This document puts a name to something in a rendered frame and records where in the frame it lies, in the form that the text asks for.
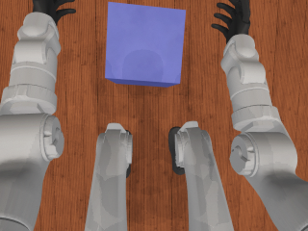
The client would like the left robot foot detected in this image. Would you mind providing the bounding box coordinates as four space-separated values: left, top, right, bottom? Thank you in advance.
125 130 133 178

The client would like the robot left hand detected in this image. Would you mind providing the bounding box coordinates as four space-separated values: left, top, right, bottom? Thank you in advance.
32 0 76 26

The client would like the carton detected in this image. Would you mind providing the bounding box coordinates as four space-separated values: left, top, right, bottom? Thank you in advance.
105 2 186 88

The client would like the left robot upper arm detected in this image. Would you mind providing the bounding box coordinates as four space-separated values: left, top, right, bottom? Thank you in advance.
0 113 64 231

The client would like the left robot forearm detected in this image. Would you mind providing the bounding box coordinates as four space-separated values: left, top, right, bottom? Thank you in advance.
0 12 62 116

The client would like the right robot forearm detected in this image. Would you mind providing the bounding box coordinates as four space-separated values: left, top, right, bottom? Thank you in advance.
220 34 297 165

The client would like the robot right hand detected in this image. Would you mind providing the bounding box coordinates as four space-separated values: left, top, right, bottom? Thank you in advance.
211 0 251 44

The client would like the right robot upper arm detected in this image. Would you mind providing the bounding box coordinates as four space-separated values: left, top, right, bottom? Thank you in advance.
229 132 308 231

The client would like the robot right shin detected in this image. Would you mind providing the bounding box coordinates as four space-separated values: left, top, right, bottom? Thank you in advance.
175 120 213 167

